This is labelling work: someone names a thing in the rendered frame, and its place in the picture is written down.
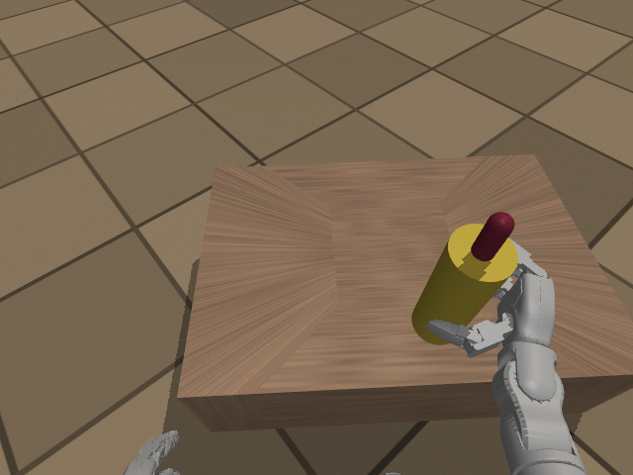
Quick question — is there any right robot arm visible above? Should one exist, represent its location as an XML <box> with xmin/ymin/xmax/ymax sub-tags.
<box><xmin>492</xmin><ymin>340</ymin><xmax>587</xmax><ymax>475</ymax></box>

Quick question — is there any left robot hand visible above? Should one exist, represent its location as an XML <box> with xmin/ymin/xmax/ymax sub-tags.
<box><xmin>123</xmin><ymin>430</ymin><xmax>180</xmax><ymax>475</ymax></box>

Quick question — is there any right robot hand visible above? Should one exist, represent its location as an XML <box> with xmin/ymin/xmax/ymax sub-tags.
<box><xmin>426</xmin><ymin>238</ymin><xmax>555</xmax><ymax>358</ymax></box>

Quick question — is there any bottle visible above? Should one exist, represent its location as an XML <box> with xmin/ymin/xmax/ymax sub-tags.
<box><xmin>411</xmin><ymin>212</ymin><xmax>518</xmax><ymax>345</ymax></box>

